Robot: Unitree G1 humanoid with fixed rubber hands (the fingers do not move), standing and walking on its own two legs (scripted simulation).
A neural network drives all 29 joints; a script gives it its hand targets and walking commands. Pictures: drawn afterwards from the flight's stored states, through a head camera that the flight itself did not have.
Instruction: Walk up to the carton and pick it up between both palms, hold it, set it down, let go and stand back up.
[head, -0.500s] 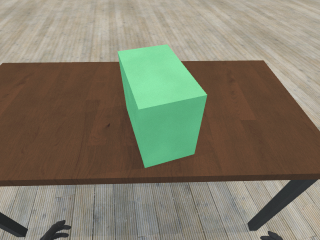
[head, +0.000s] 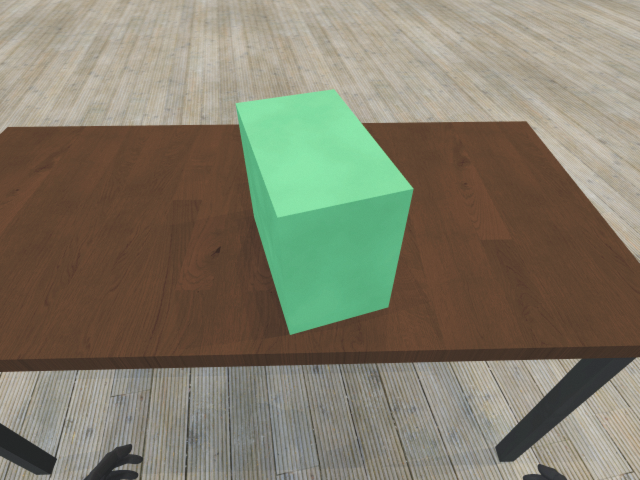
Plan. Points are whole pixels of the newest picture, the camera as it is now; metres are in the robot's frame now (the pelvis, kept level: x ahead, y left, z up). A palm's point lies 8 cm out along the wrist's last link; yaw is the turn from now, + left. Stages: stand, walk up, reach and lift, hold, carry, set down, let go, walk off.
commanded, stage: stand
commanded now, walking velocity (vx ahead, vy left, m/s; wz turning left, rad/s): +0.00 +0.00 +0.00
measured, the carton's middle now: (313, 206) +0.52 +0.02 +0.06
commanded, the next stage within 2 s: none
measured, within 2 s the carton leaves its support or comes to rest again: neither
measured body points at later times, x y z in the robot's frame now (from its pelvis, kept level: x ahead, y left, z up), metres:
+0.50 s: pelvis +0.00 +0.00 +0.00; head -0.01 -0.01 +0.45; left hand +0.14 +0.29 -0.09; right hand +0.11 -0.30 -0.10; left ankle +0.02 +0.10 -0.74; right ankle +0.01 -0.16 -0.74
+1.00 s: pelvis +0.00 +0.00 +0.00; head -0.01 -0.01 +0.45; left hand +0.13 +0.29 -0.09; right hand +0.11 -0.31 -0.10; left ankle +0.02 +0.10 -0.74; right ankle +0.01 -0.16 -0.74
